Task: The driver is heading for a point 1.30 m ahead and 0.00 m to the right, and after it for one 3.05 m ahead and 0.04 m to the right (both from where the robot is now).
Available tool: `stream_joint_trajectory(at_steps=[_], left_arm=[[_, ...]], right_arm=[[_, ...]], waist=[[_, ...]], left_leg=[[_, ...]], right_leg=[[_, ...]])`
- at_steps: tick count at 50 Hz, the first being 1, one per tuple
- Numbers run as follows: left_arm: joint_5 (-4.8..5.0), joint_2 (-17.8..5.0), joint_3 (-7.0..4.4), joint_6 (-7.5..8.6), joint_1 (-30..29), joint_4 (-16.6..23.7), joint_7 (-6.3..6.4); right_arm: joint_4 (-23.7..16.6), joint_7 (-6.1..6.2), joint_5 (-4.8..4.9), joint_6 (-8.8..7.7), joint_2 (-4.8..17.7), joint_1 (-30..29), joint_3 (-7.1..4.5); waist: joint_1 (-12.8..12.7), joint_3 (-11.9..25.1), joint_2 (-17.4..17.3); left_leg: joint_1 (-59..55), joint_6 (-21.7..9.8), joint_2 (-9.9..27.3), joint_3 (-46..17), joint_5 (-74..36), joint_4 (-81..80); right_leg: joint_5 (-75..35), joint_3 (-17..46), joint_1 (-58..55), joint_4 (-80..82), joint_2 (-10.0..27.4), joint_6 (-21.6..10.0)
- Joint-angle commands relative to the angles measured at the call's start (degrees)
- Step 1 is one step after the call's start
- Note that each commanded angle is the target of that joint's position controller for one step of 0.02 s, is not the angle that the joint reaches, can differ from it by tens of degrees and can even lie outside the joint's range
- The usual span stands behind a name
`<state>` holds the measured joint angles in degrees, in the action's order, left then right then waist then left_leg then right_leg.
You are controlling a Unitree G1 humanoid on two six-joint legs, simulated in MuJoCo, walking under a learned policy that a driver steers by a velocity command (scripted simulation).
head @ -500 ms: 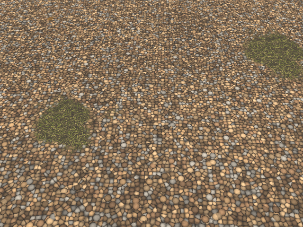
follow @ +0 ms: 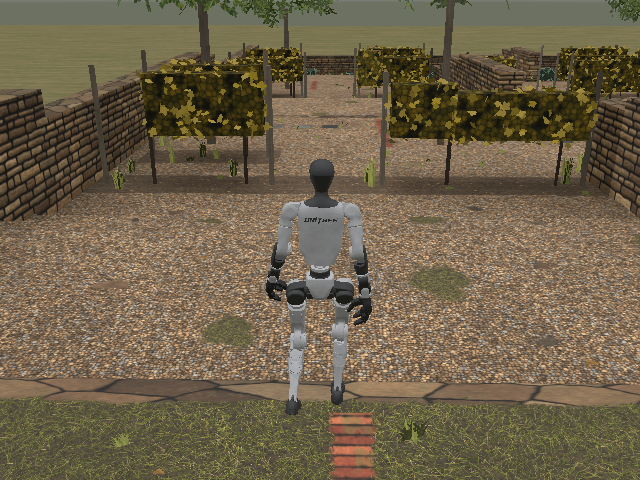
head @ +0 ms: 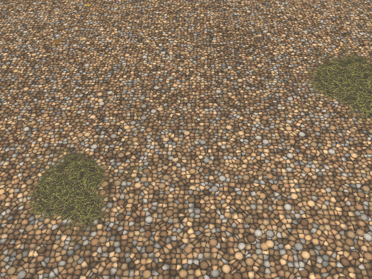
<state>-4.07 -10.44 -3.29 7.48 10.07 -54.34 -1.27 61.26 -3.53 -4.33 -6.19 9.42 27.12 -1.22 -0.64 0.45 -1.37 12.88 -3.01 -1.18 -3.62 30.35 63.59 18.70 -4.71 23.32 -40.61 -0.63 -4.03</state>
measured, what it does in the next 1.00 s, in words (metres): goes down: left foot 0.19 m lower, then right foot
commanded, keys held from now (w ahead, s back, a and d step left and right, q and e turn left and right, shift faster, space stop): w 1.00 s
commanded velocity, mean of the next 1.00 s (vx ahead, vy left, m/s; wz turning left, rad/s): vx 0.49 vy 0.00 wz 0.00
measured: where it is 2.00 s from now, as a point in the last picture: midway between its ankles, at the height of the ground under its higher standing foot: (195, 172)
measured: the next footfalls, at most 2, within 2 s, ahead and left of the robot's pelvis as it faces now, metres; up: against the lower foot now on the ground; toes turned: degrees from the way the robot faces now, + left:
left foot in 0.50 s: +0.42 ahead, +0.16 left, -0.19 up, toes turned +2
right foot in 0.92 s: +0.68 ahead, -0.09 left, -0.19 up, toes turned -2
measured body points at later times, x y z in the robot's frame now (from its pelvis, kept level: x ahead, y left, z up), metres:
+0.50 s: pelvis +0.28 +0.04 -0.13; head +0.30 +0.06 +0.31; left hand +0.12 +0.24 -0.27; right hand +0.48 -0.16 -0.24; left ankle +0.39 +0.16 -0.88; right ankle +0.05 -0.09 -0.68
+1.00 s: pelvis +0.56 +0.00 -0.18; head +0.59 -0.02 +0.27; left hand +0.75 +0.24 -0.27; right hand +0.55 -0.27 -0.33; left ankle +0.42 +0.16 -0.82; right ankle +0.64 -0.09 -0.90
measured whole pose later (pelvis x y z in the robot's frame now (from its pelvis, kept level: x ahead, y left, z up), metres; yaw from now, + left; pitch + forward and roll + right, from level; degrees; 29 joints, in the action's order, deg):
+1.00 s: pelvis +0.56 +0.00 -0.18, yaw -1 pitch +3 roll +2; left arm 0.6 -12.6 -3.0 5.7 3.8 -46.9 -1.2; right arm 58.7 0.6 1.4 -4.3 14.3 19.9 -3.2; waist 1.6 0.9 -0.4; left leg 18.8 -1.4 0.6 -2.1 25.5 61.9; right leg 10.4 -1.8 28.3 -35.1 0.1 -3.1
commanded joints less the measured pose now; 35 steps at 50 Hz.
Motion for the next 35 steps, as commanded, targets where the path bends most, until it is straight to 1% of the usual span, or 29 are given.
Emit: stream_joint_trajectory(at_steps=[1,2,3,4,6,7,8,9,10,11,12,13,15,18,19,20,22,23,24,25,26,27,28,29,30,31,32,34,35], left_arm=[[-0.66,-6.63,-1.82,0.43,16.34,-4.13,0.11],[-0.04,-1.72,-0.18,0.03,14.50,-3.99,0.36],[-0.05,1.91,0.99,-0.22,12.22,-3.32,0.82],[0.15,3.46,1.60,-0.09,11.11,-2.78,1.12],[0.36,0.79,1.33,-0.06,14.25,-4.27,1.02],[-0.15,0.36,1.49,0.13,15.24,-4.66,0.68],[-1.65,-0.59,1.65,0.12,16.33,-4.77,0.83],[-2.17,-1.10,1.80,-0.02,17.47,-4.90,0.61],[-1.45,3.00,3.15,0.84,19.45,-4.61,2.51],[-0.57,2.86,3.77,1.11,24.03,-5.77,3.04],[-0.07,1.63,3.94,1.12,24.15,-5.25,3.25],[-0.44,0.08,4.09,0.51,25.88,-5.51,2.42],[-0.29,0.37,4.83,-0.33,27.47,-5.62,0.79],[1.01,-1.22,5.02,0.21,30.96,-6.74,0.65],[7.52,-8.25,1.02,-1.53,23.12,-5.37,3.99],[7.22,-8.32,0.89,-2.70,24.42,-5.58,5.22],[5.79,-5.27,0.43,-4.39,26.52,-7.16,5.50],[5.22,-5.30,-0.02,-4.66,24.15,-7.33,5.10],[4.94,-2.06,0.65,-3.87,24.92,-8.07,3.57],[5.66,0.02,0.73,-2.74,23.74,-8.17,2.29],[7.94,1.40,1.18,-1.19,26.74,-6.41,1.75],[8.15,-2.70,1.09,0.04,25.91,-3.12,1.36],[9.52,-1.76,1.60,0.49,18.79,1.42,2.08],[9.46,-1.82,1.75,0.20,12.69,3.36,3.40],[8.47,-2.83,1.08,-0.47,9.36,3.71,4.13],[6.84,-1.65,1.35,-1.53,8.77,3.81,4.27],[5.59,-0.10,1.32,-2.74,7.92,3.96,3.92],[4.62,-0.69,0.82,-2.84,7.62,5.24,3.97],[4.26,-2.78,0.35,-2.51,4.73,6.54,3.69]], right_arm=[[-8.09,1.72,1.28,-1.36,4.55,-8.83,-1.65],[-7.90,2.37,0.08,-0.81,2.43,-7.47,-1.04],[-7.55,2.52,-0.94,0.06,-0.06,-6.84,-0.30],[-7.20,2.48,-1.35,1.01,-1.08,-5.54,-0.14],[-8.46,1.19,-1.20,1.98,0.00,-7.35,-0.33],[-9.58,0.77,-1.06,2.05,0.46,-9.15,-0.17],[-9.07,-0.42,-2.14,1.55,0.02,-7.75,0.55],[-9.54,-1.07,-2.13,1.21,0.54,-8.17,0.65],[-11.56,-0.62,-3.13,1.07,1.78,-11.91,0.70],[-12.12,-0.05,-2.95,1.09,2.71,-15.40,0.38],[-12.89,0.35,-2.11,1.03,2.87,-17.22,0.66],[-13.02,0.44,-1.77,1.41,2.36,-18.45,0.71],[-14.38,0.14,-2.08,2.65,4.06,-20.20,0.60],[-16.78,0.36,-1.71,3.71,4.95,-26.85,1.03],[-19.09,0.17,10.54,2.55,6.50,-35.67,-0.48],[-18.67,-0.19,11.56,1.91,5.83,-35.32,0.03],[-15.67,-1.28,9.08,1.04,5.56,-31.07,-0.43],[-11.62,-1.19,8.53,1.63,6.24,-19.15,-1.31],[-6.40,-0.56,6.61,2.09,8.62,-6.47,-2.84],[-1.92,-0.01,5.84,3.19,8.74,7.32,-3.05],[-1.88,1.05,4.47,2.46,10.82,6.96,-2.30],[-2.78,1.34,5.55,2.39,12.47,8.74,-3.33],[-1.21,1.97,6.24,2.78,16.81,7.18,-4.74],[-2.19,2.56,5.59,3.04,13.53,1.59,-3.97],[-4.95,2.89,4.27,1.77,8.20,-5.91,-1.86],[-5.05,2.77,3.91,0.88,7.02,-10.10,-1.24],[-5.66,2.94,4.10,0.71,5.87,-14.05,-0.30],[-5.67,4.14,2.92,0.95,7.55,-13.27,-0.59],[-6.33,4.77,3.37,0.60,9.21,-13.40,-1.06]], waist=[[-5.55,-2.71,-0.08],[-3.16,-2.76,-0.36],[-1.26,-5.83,0.21],[0.28,-5.44,0.96],[-0.36,-4.39,2.47],[-0.49,-3.46,2.34],[-0.08,-2.49,3.03],[-0.25,-2.34,2.50],[-2.50,-0.44,0.18],[-4.62,-0.93,1.78],[-5.29,0.12,0.92],[-5.03,-1.86,3.46],[-5.23,-6.39,3.69],[-7.43,-10.45,2.59],[-7.87,-11.29,2.59],[-8.19,-9.89,1.14],[-8.51,-6.91,1.81],[-2.94,-2.28,4.82],[1.74,4.03,-1.84],[8.41,7.99,-8.63],[6.15,12.18,-15.61],[8.07,18.98,-15.75],[7.02,18.77,-14.59],[5.22,13.50,-4.43],[2.45,7.47,1.84],[-0.51,2.52,1.49],[-3.33,-4.63,1.88],[-4.03,-4.90,-3.59],[-3.61,-4.63,-4.56]], left_leg=[[35.91,-2.23,3.36,-4.65,-7.80,21.57],[32.12,-2.73,5.39,-5.12,-12.31,18.53],[29.91,-2.90,7.23,-5.55,-16.44,14.91],[27.64,-2.71,7.86,-4.82,-17.77,11.06],[26.62,-1.44,7.74,-0.65,-20.44,2.34],[25.10,-0.46,8.00,1.45,-23.87,-3.05],[21.90,-0.12,7.41,2.44,-30.72,1.14],[22.15,0.24,7.21,2.97,-32.93,0.72],[34.36,0.50,10.34,-3.52,-49.69,-11.56],[38.00,1.15,10.40,-2.70,-55.00,-16.78],[31.25,1.13,9.80,-0.23,-64.15,-26.02],[23.28,0.84,8.28,3.27,-64.63,-25.92],[18.79,1.03,7.89,4.69,-58.02,-26.08],[26.05,1.78,9.81,1.27,-49.81,-34.96],[27.90,1.73,7.18,-1.90,-44.51,-34.61],[30.00,1.72,7.84,-2.20,-44.37,-39.05],[20.85,0.69,8.16,-0.44,-47.79,-47.15],[5.43,-0.78,9.23,0.19,-54.57,-49.13],[-12.33,-0.59,4.88,7.83,-56.40,-45.14],[-32.73,-4.13,11.10,2.36,-65.99,-36.28],[-42.39,-7.38,18.11,-4.87,-81.72,-19.75],[-45.03,-13.21,22.24,-14.91,-65.06,-23.74],[-42.13,-19.02,27.48,-28.03,-29.29,-36.21],[-31.87,-18.36,27.41,-32.85,-12.51,-43.86],[-19.77,-15.68,27.27,-31.00,-13.73,-45.73],[-8.31,-15.05,26.50,-29.95,-19.79,-44.43],[6.78,-12.09,21.97,-19.32,-26.72,-46.26],[16.85,-10.03,13.88,-8.18,-25.56,-50.20],[19.28,-9.16,12.23,-4.74,-30.52,-50.58]], right_leg=[[-8.08,32.95,-21.48,20.94,19.45,-17.93],[-8.58,27.95,-15.03,21.51,17.75,-16.90],[-9.58,24.61,-8.69,23.18,16.53,-15.22],[-8.48,21.61,-5.01,24.35,14.51,-13.88],[-9.88,14.13,-1.84,23.99,10.96,-12.84],[-12.52,11.72,-0.30,23.30,9.84,-12.43],[-12.34,10.80,2.80,19.81,8.57,-11.64],[-13.26,10.64,4.14,18.43,8.82,-11.84],[-7.72,12.70,-8.41,12.93,8.88,-10.71],[-6.72,14.10,-12.34,9.79,9.13,-11.17],[-3.32,10.71,-6.95,6.10,6.17,-9.70],[0.10,10.38,1.20,6.72,5.44,-9.72],[8.31,14.01,7.19,6.07,8.36,-11.20],[9.01,20.90,-6.01,1.28,11.79,-11.87],[1.62,21.75,-6.94,-3.83,12.38,-9.17],[-2.57,20.61,-13.68,-7.59,12.05,-8.08],[-9.74,17.75,-16.01,-16.31,9.75,-5.99],[-11.67,16.60,-10.19,-25.71,9.57,-5.28],[-15.68,11.02,-2.92,-38.50,4.60,-3.43],[15.31,8.68,15.79,-62.38,-1.68,0.17],[33.06,13.07,32.51,-79.81,-2.62,1.14],[25.25,15.79,38.16,-74.94,-0.58,0.98],[19.45,11.49,45.53,-75.72,1.32,2.30],[12.89,7.61,46.73,-75.32,4.41,3.00],[1.56,10.58,43.99,-63.98,5.97,1.95],[-0.53,11.07,40.16,-60.16,7.90,2.24],[-3.07,10.84,33.60,-48.19,9.33,3.72],[-9.99,9.02,19.75,-27.62,8.97,5.70],[-16.16,8.68,13.92,-18.62,8.89,5.69]])
Velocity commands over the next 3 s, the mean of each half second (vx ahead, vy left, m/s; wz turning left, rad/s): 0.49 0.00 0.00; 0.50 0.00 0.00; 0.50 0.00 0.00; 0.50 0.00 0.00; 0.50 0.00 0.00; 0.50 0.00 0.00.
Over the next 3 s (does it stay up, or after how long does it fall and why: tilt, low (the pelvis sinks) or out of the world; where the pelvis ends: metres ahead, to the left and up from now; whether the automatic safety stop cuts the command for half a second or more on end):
stays up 1.65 0.05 -0.15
